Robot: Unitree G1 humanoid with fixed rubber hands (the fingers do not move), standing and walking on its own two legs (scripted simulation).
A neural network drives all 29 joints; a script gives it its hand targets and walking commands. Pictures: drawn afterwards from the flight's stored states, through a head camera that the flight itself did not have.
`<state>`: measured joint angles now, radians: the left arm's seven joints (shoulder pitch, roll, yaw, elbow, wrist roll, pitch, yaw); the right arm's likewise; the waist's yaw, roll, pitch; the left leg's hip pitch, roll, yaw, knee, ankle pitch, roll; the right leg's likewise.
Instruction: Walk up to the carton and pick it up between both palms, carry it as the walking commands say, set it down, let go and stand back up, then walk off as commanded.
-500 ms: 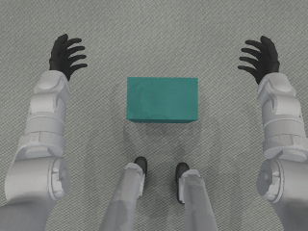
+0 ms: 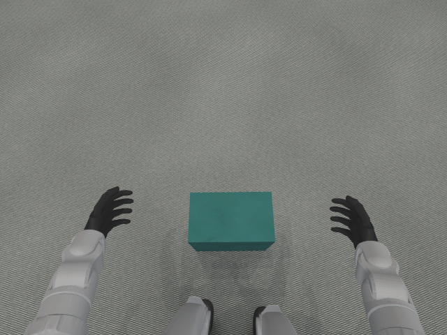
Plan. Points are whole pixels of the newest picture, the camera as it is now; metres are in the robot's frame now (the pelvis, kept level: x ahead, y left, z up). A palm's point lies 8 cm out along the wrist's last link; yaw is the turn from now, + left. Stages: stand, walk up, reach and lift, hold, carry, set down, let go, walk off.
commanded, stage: let go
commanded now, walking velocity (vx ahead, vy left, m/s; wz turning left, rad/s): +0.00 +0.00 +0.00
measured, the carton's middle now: (230, 224) +0.43 +0.01 -0.59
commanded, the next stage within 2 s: stand in 0.78 s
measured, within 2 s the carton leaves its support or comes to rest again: neither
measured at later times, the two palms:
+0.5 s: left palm (87, 309) +0.17 +0.21 -0.01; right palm (413, 325) +0.18 -0.25 -0.01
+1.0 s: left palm (71, 306) +0.17 +0.25 -0.04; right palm (425, 334) +0.17 -0.28 -0.04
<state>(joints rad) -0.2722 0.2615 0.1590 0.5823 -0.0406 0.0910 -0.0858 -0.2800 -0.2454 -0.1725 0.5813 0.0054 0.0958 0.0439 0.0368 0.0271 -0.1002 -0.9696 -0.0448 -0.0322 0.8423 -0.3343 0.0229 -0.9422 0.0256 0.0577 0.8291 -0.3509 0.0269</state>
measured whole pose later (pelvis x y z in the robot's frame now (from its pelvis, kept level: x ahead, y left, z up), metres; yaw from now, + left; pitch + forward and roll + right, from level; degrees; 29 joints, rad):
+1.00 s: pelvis +0.06 -0.02 +0.05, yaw +1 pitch +3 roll +0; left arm 0.27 0.30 0.03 0.67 0.05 -0.06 0.01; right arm 0.32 -0.28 -0.04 0.66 -0.04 -0.05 0.00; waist 0.01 -0.01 -0.06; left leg -0.22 -0.03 -0.06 0.49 -0.32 0.00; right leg -0.20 0.02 0.04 0.49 -0.34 -0.01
